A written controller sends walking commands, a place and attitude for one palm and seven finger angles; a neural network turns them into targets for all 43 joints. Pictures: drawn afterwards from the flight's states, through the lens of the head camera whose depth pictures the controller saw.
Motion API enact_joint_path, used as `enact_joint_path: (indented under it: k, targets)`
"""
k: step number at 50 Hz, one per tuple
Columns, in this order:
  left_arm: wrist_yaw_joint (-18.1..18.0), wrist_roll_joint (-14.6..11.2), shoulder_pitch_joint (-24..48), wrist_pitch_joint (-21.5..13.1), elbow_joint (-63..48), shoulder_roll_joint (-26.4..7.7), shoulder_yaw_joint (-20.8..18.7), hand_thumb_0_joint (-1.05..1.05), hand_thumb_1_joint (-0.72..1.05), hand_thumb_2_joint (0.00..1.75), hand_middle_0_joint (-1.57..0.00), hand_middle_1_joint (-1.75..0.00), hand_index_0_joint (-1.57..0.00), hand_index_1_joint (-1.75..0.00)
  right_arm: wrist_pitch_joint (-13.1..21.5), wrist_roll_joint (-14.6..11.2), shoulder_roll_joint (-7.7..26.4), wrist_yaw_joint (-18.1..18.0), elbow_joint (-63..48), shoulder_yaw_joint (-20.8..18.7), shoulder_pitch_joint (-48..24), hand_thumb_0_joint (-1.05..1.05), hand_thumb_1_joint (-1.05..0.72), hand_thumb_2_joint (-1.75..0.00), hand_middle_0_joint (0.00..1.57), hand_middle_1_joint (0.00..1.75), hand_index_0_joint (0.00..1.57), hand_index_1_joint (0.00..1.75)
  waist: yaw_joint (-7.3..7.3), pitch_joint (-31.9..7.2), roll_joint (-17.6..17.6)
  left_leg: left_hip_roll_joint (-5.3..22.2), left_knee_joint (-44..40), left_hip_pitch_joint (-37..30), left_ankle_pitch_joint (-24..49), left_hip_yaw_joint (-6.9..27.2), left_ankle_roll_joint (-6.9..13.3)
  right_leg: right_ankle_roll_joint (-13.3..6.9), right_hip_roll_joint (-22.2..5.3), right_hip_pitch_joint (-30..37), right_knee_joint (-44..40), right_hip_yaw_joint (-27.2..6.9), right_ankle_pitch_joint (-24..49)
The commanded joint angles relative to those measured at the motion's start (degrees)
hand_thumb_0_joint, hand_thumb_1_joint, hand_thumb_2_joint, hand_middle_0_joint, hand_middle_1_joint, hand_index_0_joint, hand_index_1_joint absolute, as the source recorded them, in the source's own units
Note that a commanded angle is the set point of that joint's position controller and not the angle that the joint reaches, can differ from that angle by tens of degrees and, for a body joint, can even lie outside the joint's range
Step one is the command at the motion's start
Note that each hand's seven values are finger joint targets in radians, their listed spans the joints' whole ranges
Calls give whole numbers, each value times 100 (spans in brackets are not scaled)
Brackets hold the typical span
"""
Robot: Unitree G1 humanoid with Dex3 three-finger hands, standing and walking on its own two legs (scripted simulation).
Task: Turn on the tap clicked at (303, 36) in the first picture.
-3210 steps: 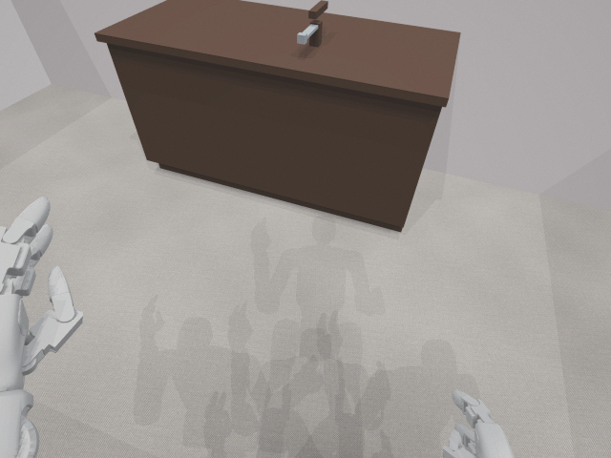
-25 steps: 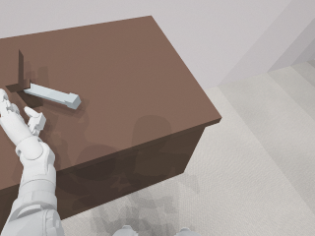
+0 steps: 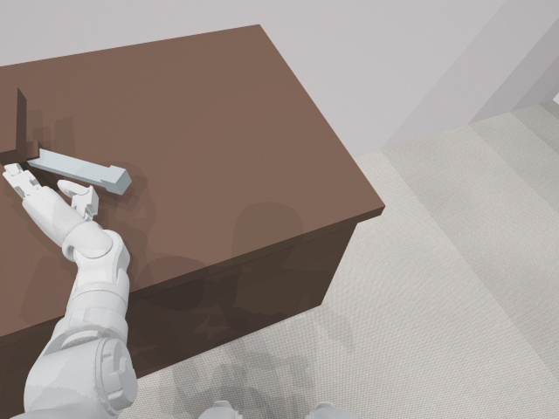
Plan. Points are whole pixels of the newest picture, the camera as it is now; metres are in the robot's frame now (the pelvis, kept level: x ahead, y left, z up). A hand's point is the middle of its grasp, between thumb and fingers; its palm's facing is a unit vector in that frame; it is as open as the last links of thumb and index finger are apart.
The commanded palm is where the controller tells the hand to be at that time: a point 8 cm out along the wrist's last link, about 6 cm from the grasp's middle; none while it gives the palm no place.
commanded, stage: push the lever round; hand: left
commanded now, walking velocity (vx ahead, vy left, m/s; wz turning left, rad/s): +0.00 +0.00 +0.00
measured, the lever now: (116, 180) +0.45 +0.24 +0.06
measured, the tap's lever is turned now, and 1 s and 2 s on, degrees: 51 73 79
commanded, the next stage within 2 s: none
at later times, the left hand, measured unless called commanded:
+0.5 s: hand (110, 177) +0.46 +0.25 +0.06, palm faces +0.85 -0.53 -0.09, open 7.6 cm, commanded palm +0.42 +0.25 +0.06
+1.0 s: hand (120, 165) +0.48 +0.24 +0.06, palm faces +0.89 -0.43 -0.13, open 8.1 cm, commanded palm +0.45 +0.24 +0.06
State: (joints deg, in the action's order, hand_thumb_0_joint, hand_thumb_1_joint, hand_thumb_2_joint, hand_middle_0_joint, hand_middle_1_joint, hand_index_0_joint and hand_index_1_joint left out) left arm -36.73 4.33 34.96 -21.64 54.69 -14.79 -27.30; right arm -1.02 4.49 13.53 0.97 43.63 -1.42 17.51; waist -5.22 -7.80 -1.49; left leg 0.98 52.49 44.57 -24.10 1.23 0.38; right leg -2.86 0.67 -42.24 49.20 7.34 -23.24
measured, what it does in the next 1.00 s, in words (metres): stands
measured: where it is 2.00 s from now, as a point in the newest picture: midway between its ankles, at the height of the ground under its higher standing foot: outside the picture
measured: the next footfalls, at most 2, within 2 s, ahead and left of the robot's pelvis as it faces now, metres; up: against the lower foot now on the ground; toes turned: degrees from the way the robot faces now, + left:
none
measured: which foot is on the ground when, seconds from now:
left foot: down 0.00-1.00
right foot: down 0.00-1.00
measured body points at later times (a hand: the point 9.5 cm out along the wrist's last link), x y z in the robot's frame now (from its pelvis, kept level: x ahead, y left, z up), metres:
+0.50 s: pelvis +0.00 -0.01 +0.00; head +0.08 +0.00 +0.44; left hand +0.41 +0.28 +0.06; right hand +0.03 -0.27 -0.13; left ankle +0.01 +0.11 -0.69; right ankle +0.00 -0.09 -0.69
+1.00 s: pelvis -0.01 -0.02 -0.01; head +0.10 +0.00 +0.43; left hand +0.43 +0.26 +0.07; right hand -0.01 -0.28 -0.13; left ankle +0.01 +0.11 -0.69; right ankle +0.00 -0.09 -0.69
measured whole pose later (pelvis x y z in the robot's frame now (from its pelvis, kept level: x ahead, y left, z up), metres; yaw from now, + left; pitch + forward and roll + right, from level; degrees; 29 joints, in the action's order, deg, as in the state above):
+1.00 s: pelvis -0.01 -0.02 -0.01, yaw +1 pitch +21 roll -2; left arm -55.3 10.6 53.4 -19.4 72.0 -18.6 -32.0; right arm -0.3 7.8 13.3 4.6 46.0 -1.4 19.8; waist -9.5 -9.4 -1.7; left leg 1.7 53.2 51.5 -23.0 3.1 -1.1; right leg -4.5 1.5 -48.7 49.9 9.1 -22.7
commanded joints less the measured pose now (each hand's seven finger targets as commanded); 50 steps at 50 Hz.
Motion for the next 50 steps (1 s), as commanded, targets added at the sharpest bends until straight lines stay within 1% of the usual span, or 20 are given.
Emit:
enact_joint_path:
  k: [1,4,5,6,8,14,15,16,17,19,20,28,31,33,35,38,42,45,47,50]
  targets:
    - [-125,277,2851,-478,-1165,-1222,191,0,90,90,-15,-15,-15,-15,136,41,895,-53,-385,-291,451,0,-90,-90,20,30,20,30,-233,-2133,-417,-135,-570,-1286,1636,244,67,170,76,895,-602,-552,1516]
    - [-294,326,2679,-414,-938,-1293,19,0,90,90,-15,-15,-15,-15,103,90,877,8,-392,-290,508,0,-90,-90,20,30,20,30,-158,-2257,-383,-155,-496,-1184,1916,158,78,187,66,1098,-564,-557,1871]
    - [-339,402,2606,-400,-880,-1490,-153,0,90,90,-15,-15,-15,-15,63,99,900,5,-345,-309,550,0,-90,-90,20,30,20,30,-133,-2260,-451,-129,-478,-1213,2003,188,64,173,67,1074,-528,-549,1904]
    - [-346,418,2758,-393,-894,-1267,71,0,90,90,-15,-15,-15,-15,45,93,870,33,-386,-290,542,0,-90,-90,20,30,20,30,-204,-2181,-502,-129,-497,-1239,2005,186,60,180,62,1007,-543,-540,1880]
    - [-432,425,2707,-400,-884,-1324,-38,0,90,90,-15,-15,-15,-15,42,107,884,59,-416,-327,564,0,-90,-90,20,30,20,30,-163,-2294,-263,-134,-487,-1184,1989,158,85,190,77,1152,-562,-543,1935]
    - [-607,450,3014,-391,-703,-1074,91,0,90,90,-15,-15,-15,-15,30,129,857,111,-367,-332,549,0,-90,-90,20,30,20,30,-304,-2100,-256,-142,-473,-1027,1737,102,121,223,59,1075,-629,-568,1845]
    - [-649,481,3015,-393,-629,-1224,-75,0,90,90,-15,-15,-15,-15,24,142,870,106,-314,-339,596,0,-90,-90,20,30,20,30,-259,-2072,-369,-137,-489,-1023,1728,156,104,194,61,1021,-600,-549,1758]
    - [-673,476,3236,-401,-628,-1081,72,0,90,90,-15,-15,-15,-15,27,145,861,117,-307,-331,602,0,-90,-90,20,30,20,30,-371,-2107,-229,-137,-462,-1043,1744,133,128,223,55,995,-608,-550,1813]
    - [-695,499,3107,-384,-505,-1155,-4,0,90,90,-15,-15,-15,-15,25,152,863,120,-302,-348,612,0,-90,-90,20,30,20,30,-310,-2139,-227,-147,-456,-984,1676,138,125,218,57,1023,-611,-560,1750]
    - [-752,542,3310,-359,-432,-1081,87,0,90,90,-15,-15,-15,-15,31,168,854,141,-295,-330,617,0,-90,-90,20,30,20,30,-361,-2078,-296,-153,-473,-959,1628,113,132,219,51,972,-637,-554,1715]
    - [-793,576,3441,-362,-400,-1241,-48,0,90,90,-15,-15,-15,-15,17,180,882,137,-234,-334,636,0,-90,-90,20,30,20,30,-383,-2071,-413,-135,-463,-999,1631,160,123,203,44,876,-621,-551,1655]
    - [-1014,709,4030,-257,39,-1241,45,0,90,90,-15,-15,-15,-15,37,236,903,185,-189,-319,735,0,-90,-90,20,30,20,30,-568,-2053,-174,-139,-459,-787,1365,151,171,240,45,767,-692,-544,1443]
    - [-1095,753,4211,-278,-41,-1315,7,0,90,90,-15,-15,-15,-15,32,262,913,203,-155,-332,806,0,-90,-90,20,30,20,30,-576,-2348,-408,-125,-422,-992,1557,175,155,230,49,736,-652,-539,1547]
    - [-1132,778,4192,-215,214,-1151,109,0,90,90,-15,-15,-15,-15,47,279,897,230,-150,-315,799,0,-90,-90,20,30,20,30,-620,-2185,-329,-126,-433,-886,1481,164,157,236,64,659,-682,-512,1471]
    - [-1183,816,4316,-173,315,-1389,-62,0,90,90,-15,-15,-15,-15,44,278,928,226,-91,-314,823,0,-90,-90,20,30,20,30,-628,-2088,-377,-115,-441,-766,1314,190,169,232,48,611,-707,-531,1334]
    - [-1240,838,4563,-135,423,-1240,135,0,90,90,-15,-15,-15,-15,85,284,926,249,-107,-303,837,0,-90,-90,20,30,20,30,-733,-2132,-270,-113,-468,-717,1117,207,188,246,63,528,-761,-533,1127]
    - [-1358,920,4971,-142,357,-1207,232,0,90,90,-15,-15,-15,-15,136,324,944,297,-38,-308,896,0,-90,-90,20,30,20,30,-792,-2299,-603,-86,-477,-956,1147,274,159,213,89,282,-744,-490,984]
    - [-1389,992,4977,-82,551,-1302,201,0,90,90,-15,-15,-15,-15,157,335,961,306,2,-301,934,0,-90,-90,20,30,20,30,-829,-2231,-540,-84,-429,-795,1117,246,190,219,90,280,-753,-520,1037]
    - [-1393,1018,5062,-105,504,-1520,92,0,90,90,-15,-15,-15,-15,174,341,970,310,-13,-301,995,0,-90,-90,20,30,20,30,-808,-2430,-397,-102,-392,-710,1114,220,216,242,77,463,-768,-557,1121]
    - [-1372,1053,5173,-111,476,-1636,58,0,90,90,-15,-15,-15,-15,190,341,980,306,23,-300,1051,0,-90,-90,20,30,20,30,-842,-2429,-584,-94,-361,-716,1179,202,222,240,69,475,-768,-585,1260]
